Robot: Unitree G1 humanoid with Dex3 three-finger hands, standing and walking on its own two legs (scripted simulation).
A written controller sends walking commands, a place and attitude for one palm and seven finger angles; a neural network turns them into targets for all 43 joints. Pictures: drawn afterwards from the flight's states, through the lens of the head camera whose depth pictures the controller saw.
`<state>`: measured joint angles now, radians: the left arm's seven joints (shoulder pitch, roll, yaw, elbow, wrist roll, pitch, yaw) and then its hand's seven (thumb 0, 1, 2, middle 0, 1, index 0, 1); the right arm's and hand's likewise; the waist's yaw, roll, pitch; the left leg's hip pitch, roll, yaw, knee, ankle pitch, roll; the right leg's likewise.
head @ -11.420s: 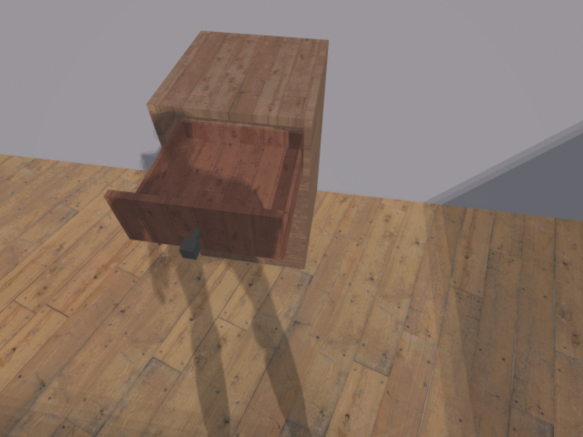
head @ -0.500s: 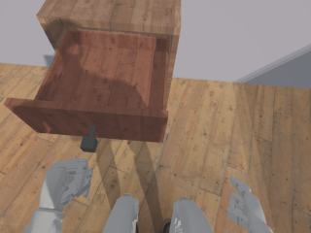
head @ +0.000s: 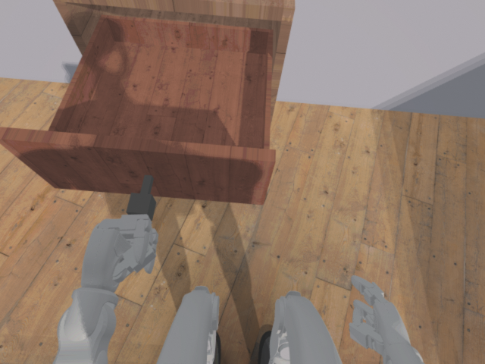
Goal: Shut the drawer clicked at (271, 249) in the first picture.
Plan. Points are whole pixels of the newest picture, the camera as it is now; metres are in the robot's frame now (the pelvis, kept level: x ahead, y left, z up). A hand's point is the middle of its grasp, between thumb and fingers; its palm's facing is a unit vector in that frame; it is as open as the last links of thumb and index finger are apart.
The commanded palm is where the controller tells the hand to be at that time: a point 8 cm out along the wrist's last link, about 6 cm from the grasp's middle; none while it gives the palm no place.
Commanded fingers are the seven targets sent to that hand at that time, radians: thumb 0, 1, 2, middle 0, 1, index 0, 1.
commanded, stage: bring the fist close to the handle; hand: left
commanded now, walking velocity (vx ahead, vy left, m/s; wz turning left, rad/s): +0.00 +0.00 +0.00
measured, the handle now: (144, 196) +0.36 +0.18 +0.01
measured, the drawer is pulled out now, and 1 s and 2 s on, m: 0.30 0.24 0.11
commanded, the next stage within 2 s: push the drawer shut in 0.22 s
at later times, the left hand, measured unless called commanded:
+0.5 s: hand (156, 247) +0.28 +0.15 +0.01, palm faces -0.06 -1.00 -0.04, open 3.2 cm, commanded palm +0.28 +0.20 +0.02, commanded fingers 0.00 0.90 0.90 -1.40 -1.60 -1.40 -1.60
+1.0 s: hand (160, 211) +0.34 +0.15 +0.01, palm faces -0.06 -1.00 -0.05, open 3.0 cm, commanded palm +0.34 +0.20 +0.02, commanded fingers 0.00 0.90 0.90 -1.40 -1.60 -1.40 -1.60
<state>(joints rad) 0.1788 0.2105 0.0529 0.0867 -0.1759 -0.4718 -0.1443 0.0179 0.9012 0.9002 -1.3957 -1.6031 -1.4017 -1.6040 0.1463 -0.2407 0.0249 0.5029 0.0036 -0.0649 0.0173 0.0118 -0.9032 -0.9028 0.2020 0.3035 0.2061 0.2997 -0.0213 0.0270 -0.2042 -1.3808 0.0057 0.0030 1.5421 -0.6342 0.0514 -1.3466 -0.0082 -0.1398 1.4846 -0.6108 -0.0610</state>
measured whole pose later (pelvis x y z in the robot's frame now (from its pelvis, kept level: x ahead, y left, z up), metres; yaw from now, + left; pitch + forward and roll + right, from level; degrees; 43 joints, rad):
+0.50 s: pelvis +0.01 +0.00 +0.00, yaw +0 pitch +28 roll -4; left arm 0.16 0.21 0.03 0.12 -0.15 -0.50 -0.13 0.01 0.89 0.91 -1.40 -1.60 -1.40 -1.60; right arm 0.13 -0.25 0.02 0.50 0.00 -0.05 0.01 0.01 -0.90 -0.90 0.20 0.30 0.21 0.30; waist -0.02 0.02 -0.20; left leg -1.37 0.00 0.00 1.53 -0.64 0.05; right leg -1.34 -0.01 -0.14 1.47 -0.62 -0.06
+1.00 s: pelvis -0.01 +0.00 +0.00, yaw +0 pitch +27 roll -4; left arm -0.15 0.25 0.09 0.37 -0.16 -0.47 -0.14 -0.02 0.81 0.94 -1.40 -1.60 -1.40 -1.60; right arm 0.16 -0.26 0.03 0.57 0.01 -0.04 -0.01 0.01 -0.90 -0.90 0.20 0.30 0.21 0.30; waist -0.04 0.02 -0.19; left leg -1.39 0.01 -0.01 1.52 -0.61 0.04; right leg -1.35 -0.01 -0.15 1.46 -0.59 -0.07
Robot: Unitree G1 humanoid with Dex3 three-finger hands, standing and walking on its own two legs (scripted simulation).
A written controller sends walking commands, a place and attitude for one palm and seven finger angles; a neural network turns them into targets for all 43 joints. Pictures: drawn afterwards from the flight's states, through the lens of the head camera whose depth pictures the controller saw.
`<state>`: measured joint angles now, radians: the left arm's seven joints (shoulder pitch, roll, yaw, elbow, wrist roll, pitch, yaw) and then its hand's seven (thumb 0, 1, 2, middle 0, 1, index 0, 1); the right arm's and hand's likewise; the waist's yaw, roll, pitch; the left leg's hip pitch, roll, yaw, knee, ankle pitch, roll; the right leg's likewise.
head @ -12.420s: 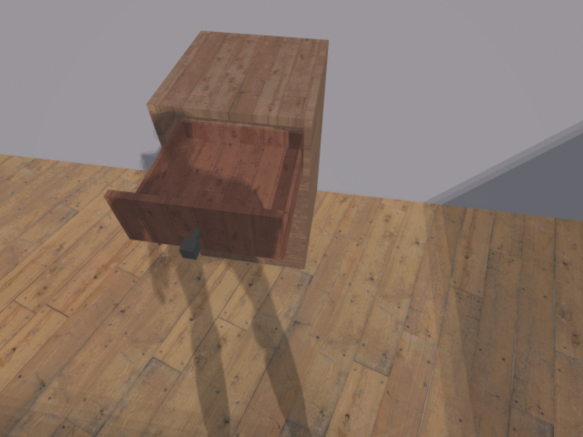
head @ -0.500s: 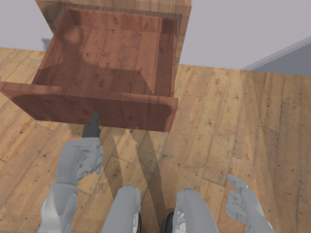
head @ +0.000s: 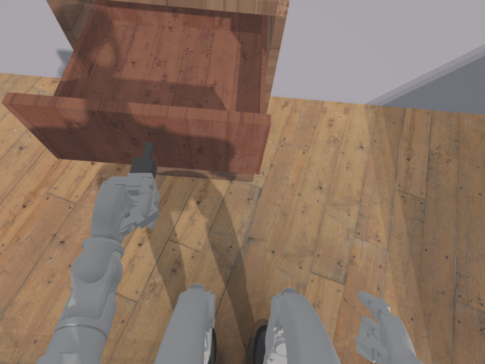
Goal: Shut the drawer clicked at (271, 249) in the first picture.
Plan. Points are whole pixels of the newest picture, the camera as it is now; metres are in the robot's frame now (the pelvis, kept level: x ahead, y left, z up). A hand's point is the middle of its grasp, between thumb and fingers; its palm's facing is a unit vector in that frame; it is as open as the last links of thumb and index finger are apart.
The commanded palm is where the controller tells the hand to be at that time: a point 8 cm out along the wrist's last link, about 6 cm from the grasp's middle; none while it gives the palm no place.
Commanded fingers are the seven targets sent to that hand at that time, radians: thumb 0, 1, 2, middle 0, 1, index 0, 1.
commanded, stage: push the drawer shut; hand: left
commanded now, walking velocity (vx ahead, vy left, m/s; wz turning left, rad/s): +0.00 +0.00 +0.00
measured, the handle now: (145, 162) +0.42 +0.18 +0.01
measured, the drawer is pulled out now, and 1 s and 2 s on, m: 0.24 0.11 0.00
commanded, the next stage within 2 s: none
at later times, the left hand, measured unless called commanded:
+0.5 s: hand (162, 172) +0.41 +0.15 +0.01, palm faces -0.05 -1.00 -0.05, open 3.0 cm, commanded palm +0.41 +0.20 +0.02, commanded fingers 0.00 0.90 0.90 -1.40 -1.60 -1.40 -1.60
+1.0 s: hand (169, 136) +0.48 +0.15 +0.01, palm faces -0.04 -1.00 -0.05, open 3.0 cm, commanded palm +0.47 +0.19 +0.02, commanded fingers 0.00 0.90 0.90 -1.40 -1.60 -1.40 -1.60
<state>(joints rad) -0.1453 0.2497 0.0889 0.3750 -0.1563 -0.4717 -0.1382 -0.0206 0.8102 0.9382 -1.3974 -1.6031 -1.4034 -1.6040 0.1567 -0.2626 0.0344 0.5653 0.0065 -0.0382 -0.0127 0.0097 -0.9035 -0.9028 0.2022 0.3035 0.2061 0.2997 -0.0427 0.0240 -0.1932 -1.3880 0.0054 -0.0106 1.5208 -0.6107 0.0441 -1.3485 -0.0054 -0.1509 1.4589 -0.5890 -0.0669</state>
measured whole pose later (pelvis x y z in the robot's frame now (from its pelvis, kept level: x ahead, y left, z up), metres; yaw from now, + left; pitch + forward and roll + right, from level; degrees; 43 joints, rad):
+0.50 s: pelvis +0.00 +0.01 +0.00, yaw +0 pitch +29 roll -4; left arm -0.42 0.26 0.14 0.65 -0.12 -0.51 -0.11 -0.02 0.81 0.93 -1.40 -1.60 -1.40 -1.60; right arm 0.19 -0.26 0.03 0.60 0.00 -0.01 0.00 0.01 -0.90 -0.90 0.20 0.30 0.21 0.30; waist -0.08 0.03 -0.18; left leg -1.40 0.00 0.01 1.50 -0.60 0.06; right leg -1.37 -0.01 -0.13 1.44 -0.57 -0.05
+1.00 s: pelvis +0.00 +0.01 +0.00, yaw -1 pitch +31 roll -4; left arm -0.72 0.35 0.28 0.96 -0.08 -0.55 -0.14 -0.02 0.79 0.92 -1.40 -1.60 -1.40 -1.60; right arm 0.24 -0.27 0.04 0.62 -0.02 0.04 0.01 0.01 -0.90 -0.90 0.20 0.30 0.21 0.30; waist -0.14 0.03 -0.17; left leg -1.46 0.02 0.01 1.52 -0.60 0.05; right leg -1.43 0.01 -0.13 1.45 -0.56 -0.06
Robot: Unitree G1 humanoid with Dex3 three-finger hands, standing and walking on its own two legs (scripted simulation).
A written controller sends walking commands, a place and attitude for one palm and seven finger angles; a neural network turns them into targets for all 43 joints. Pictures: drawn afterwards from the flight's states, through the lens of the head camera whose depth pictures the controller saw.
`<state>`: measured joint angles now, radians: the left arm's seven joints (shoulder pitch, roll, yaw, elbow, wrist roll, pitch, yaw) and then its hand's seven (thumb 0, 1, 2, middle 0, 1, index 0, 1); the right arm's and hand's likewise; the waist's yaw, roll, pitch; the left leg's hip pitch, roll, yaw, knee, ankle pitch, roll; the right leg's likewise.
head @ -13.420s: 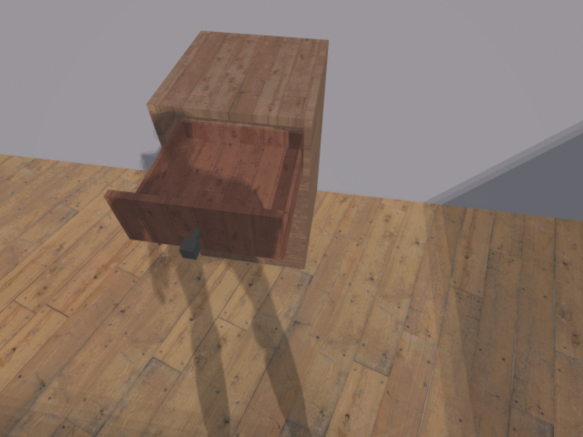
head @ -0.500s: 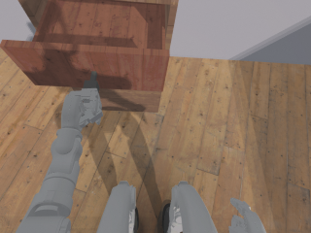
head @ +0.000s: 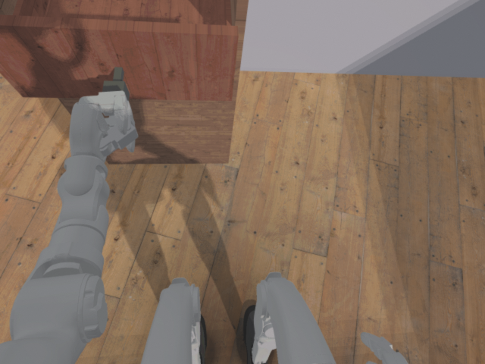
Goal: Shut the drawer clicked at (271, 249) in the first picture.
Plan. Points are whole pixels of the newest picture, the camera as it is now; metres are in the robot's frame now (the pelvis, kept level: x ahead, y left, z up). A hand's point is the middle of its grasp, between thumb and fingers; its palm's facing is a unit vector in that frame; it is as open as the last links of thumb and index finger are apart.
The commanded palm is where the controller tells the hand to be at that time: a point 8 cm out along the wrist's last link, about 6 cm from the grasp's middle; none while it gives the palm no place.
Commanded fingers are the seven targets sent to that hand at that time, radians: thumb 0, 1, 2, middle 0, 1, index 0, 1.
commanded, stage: push the drawer shut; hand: left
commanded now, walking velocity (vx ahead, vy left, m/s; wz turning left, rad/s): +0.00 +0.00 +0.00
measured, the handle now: (117, 86) +0.55 +0.19 +0.01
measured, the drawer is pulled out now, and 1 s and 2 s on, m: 0.11 0.00 0.00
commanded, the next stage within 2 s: pull the fist back off the drawer in 1.30 s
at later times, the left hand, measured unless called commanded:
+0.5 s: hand (133, 99) +0.53 +0.16 +0.01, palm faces +0.00 -1.00 -0.04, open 3.0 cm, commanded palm +0.53 +0.19 +0.02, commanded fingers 0.00 0.90 0.90 -1.40 -1.60 -1.40 -1.60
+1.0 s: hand (136, 72) +0.59 +0.16 +0.01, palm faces +0.00 -1.00 -0.05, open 2.8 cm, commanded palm +0.60 +0.17 +0.02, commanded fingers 0.00 0.90 0.90 -1.40 -1.60 -1.40 -1.60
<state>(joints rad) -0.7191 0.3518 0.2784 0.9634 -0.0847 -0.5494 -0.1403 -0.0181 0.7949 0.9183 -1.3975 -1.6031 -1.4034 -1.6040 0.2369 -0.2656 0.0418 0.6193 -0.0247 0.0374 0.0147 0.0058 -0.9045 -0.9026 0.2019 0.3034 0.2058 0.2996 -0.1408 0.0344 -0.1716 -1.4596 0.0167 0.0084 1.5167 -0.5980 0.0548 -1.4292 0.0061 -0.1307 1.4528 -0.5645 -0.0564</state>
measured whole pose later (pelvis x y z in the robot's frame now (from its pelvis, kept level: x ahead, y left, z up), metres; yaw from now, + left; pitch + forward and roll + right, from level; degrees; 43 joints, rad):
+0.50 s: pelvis +0.00 +0.00 -0.01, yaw -1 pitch +33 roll -5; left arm -0.95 0.46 0.35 1.13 -0.03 -0.52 -0.14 -0.01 0.77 0.91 -1.40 -1.60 -1.40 -1.60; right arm 0.27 -0.26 0.07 0.61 -0.04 0.08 0.03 0.00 -0.90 -0.90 0.20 0.30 0.21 0.30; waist -0.20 0.05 -0.16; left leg -1.55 0.03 -0.01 1.56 -0.60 0.06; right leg -1.50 0.01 -0.14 1.47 -0.56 -0.05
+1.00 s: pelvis +0.00 +0.00 -0.02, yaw -3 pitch +37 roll -7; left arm -1.16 0.61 0.39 1.21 0.04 -0.43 -0.14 -0.05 0.75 0.95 -1.40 -1.60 -1.40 -1.60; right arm 0.33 -0.26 0.10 0.61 -0.06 0.10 0.04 0.00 -0.90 -0.90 0.20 0.30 0.21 0.30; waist -0.27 0.05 -0.13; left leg -1.64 0.04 -0.02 1.60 -0.61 0.06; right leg -1.59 0.03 -0.16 1.49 -0.55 -0.05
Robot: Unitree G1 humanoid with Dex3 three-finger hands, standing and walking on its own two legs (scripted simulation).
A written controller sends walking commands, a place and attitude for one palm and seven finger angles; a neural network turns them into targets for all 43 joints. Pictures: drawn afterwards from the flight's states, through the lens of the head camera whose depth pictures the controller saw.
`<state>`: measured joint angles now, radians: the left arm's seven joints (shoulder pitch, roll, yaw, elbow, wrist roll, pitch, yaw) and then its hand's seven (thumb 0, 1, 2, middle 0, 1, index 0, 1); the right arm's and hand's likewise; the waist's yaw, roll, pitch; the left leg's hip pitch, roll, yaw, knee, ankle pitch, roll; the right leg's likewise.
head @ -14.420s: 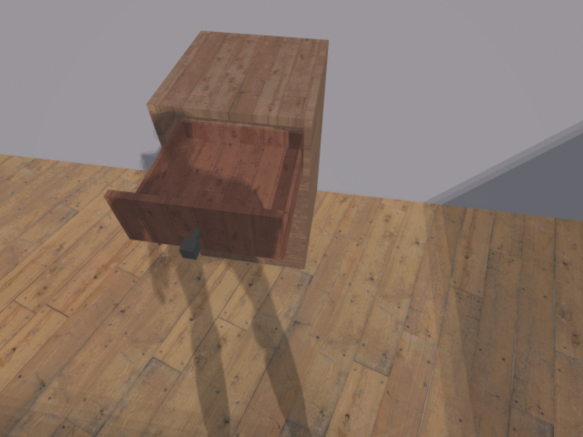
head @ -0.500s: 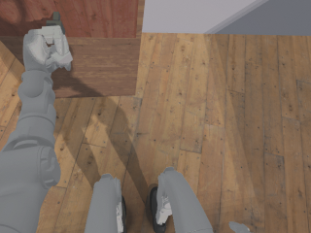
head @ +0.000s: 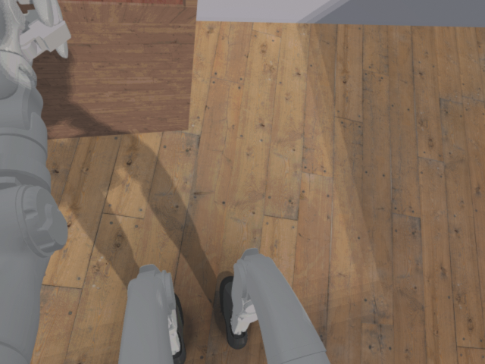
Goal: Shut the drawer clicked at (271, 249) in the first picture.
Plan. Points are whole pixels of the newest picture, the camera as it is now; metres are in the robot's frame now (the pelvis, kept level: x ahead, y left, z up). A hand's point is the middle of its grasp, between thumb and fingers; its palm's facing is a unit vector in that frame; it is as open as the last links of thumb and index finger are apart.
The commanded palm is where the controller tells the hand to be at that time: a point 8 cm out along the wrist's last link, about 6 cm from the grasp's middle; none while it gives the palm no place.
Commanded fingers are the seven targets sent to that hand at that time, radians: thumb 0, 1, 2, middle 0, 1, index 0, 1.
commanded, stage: push the drawer shut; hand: left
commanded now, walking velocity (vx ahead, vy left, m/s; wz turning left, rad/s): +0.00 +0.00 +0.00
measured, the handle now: out of the picture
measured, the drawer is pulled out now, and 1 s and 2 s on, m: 0.00 0.00 0.00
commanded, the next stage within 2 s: pull the fist back off the drawer in 0.30 s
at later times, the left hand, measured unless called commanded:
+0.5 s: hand (52, 20) +0.59 +0.20 +0.03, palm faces +0.06 -1.00 -0.06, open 2.9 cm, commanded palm +0.62 +0.18 +0.04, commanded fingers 0.00 0.90 0.90 -1.40 -1.60 -1.40 -1.60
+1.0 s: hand (62, 22) +0.58 +0.18 +0.04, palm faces +0.06 -1.00 -0.04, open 3.2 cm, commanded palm +0.56 +0.18 +0.04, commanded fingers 0.00 0.90 0.90 -1.40 -1.60 -1.40 -1.60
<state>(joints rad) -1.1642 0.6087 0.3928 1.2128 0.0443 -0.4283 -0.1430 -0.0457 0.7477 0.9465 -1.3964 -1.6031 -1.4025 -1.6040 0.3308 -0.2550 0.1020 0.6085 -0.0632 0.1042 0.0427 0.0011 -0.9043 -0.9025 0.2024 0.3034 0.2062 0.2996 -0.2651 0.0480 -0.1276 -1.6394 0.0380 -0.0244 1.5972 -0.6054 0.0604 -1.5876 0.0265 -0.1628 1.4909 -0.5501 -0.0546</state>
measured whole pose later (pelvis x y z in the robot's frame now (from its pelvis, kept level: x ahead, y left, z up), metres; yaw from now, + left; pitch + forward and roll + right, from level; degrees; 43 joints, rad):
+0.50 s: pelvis -0.03 +0.00 -0.01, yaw +0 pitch +37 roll -9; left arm -1.33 0.73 0.32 1.30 0.08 -0.35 -0.12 -0.04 0.60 1.00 -1.40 -1.60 -1.41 -1.60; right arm 0.32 -0.26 0.15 0.63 -0.07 0.02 0.02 0.00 -0.90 -0.90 0.20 0.30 0.21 0.30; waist -0.34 0.03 -0.11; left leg -1.73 0.03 -0.05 1.63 -0.55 0.06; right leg -1.66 0.02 -0.19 1.50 -0.50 -0.06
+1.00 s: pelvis -0.01 +0.00 +0.00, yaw -1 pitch +36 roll -8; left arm -1.15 0.60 0.38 1.13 0.04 -0.35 -0.10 0.02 0.80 0.94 -1.40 -1.60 -1.40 -1.60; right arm 0.37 -0.25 0.11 0.61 -0.07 0.06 0.06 0.00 -0.90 -0.90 0.20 0.30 0.21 0.30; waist -0.29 0.05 -0.12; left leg -1.64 0.04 -0.03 1.57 -0.58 0.06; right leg -1.58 0.04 -0.16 1.45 -0.51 -0.05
